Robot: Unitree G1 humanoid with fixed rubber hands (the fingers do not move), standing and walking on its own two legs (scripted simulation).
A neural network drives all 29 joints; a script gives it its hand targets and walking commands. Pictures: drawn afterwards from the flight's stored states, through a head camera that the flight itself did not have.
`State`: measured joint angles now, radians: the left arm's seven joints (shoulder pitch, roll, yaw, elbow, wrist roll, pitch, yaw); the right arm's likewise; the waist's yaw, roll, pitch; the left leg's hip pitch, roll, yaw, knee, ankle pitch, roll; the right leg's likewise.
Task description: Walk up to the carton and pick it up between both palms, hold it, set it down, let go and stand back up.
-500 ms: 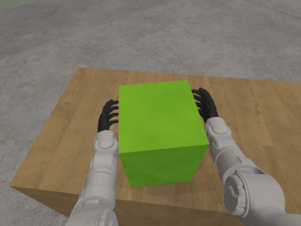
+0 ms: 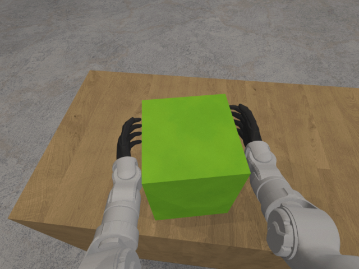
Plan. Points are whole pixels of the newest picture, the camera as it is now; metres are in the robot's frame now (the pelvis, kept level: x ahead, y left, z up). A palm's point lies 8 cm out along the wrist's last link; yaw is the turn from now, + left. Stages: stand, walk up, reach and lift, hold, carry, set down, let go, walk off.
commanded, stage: set down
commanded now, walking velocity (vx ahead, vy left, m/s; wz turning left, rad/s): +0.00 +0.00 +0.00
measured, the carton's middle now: (188, 161) +0.37 +0.03 -0.03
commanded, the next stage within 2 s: none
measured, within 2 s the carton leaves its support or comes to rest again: neither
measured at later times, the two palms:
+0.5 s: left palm (126, 153) +0.35 +0.18 +0.03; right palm (250, 137) +0.41 -0.11 +0.04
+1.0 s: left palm (127, 165) +0.34 +0.18 +0.00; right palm (247, 135) +0.43 -0.11 +0.02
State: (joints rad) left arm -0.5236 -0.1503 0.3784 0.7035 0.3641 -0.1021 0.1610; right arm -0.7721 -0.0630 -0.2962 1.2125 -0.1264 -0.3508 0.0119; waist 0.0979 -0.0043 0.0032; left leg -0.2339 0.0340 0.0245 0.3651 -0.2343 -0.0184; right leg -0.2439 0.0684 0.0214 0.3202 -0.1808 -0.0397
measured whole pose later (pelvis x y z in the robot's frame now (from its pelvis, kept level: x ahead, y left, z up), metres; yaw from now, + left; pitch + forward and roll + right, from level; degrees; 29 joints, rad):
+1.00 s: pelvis +0.00 +0.00 +0.00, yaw +0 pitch +13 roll -1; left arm -0.52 -0.14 0.26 0.83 0.12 -0.24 0.25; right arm -0.88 -0.17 -0.14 1.39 0.07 -0.38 -0.02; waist 0.15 0.00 -0.06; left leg -0.43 0.04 0.02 0.44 -0.23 -0.04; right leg -0.41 0.07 0.02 0.34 -0.16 -0.04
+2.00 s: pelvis -0.06 -0.01 -0.01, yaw -1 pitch +9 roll -1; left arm -0.33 -0.12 0.15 0.78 0.05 -0.26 0.24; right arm -0.48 -0.31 -0.02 1.13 0.27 -0.41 0.13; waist 0.12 0.00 -0.06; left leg -0.42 0.05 0.02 0.46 -0.19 -0.02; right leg -0.41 0.09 0.02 0.37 -0.11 -0.04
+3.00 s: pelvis -0.06 +0.00 -0.01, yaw +0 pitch +8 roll -1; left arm 0.12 -0.10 0.02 0.47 0.02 -0.27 0.25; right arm 0.07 -0.34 -0.02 0.72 0.30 -0.47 0.22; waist 0.06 0.00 -0.06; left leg -0.40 0.04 0.02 0.46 -0.19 -0.02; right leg -0.40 0.08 0.02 0.39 -0.12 -0.04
